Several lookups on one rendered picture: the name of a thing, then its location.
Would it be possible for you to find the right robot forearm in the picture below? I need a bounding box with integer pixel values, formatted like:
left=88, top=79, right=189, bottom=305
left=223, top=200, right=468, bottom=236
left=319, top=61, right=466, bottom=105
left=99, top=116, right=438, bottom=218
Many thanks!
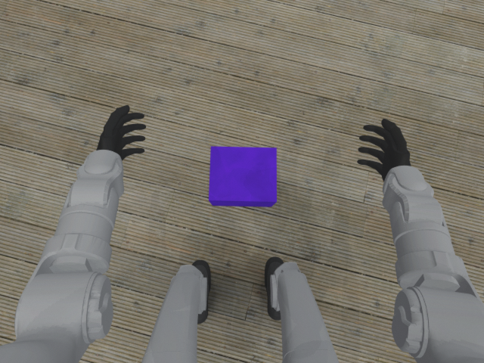
left=382, top=166, right=484, bottom=307

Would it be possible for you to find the carton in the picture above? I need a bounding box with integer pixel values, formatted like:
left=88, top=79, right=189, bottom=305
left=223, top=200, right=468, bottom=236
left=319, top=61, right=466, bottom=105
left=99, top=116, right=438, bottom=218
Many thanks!
left=209, top=147, right=277, bottom=207

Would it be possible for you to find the robot left shin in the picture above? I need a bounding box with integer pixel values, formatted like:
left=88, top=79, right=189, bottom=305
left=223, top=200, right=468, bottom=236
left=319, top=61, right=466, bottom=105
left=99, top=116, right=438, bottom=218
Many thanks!
left=170, top=265, right=203, bottom=314

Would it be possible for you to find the left robot forearm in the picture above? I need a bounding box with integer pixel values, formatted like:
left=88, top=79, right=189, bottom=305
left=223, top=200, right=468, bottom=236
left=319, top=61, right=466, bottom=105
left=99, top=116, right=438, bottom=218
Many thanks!
left=14, top=150, right=124, bottom=338

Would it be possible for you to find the robot left hand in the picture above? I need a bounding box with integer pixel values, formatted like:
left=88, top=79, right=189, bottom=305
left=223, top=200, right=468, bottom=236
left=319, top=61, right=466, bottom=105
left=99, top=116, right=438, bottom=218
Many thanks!
left=97, top=105, right=146, bottom=161

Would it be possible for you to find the right robot upper arm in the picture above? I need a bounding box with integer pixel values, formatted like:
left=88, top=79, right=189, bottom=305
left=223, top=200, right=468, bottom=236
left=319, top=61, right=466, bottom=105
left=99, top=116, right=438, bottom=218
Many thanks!
left=392, top=286, right=484, bottom=363

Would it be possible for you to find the robot right foot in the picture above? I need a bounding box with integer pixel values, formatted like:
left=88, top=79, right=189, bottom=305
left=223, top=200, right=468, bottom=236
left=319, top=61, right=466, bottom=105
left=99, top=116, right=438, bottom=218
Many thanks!
left=265, top=257, right=284, bottom=320

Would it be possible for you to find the robot right hand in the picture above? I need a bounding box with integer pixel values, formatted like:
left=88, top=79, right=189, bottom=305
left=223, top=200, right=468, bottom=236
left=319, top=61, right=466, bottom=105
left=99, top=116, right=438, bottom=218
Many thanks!
left=357, top=119, right=411, bottom=181

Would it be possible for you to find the left robot upper arm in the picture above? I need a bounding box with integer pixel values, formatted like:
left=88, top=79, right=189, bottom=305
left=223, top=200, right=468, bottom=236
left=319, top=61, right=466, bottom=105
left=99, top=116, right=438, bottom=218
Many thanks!
left=0, top=271, right=113, bottom=363

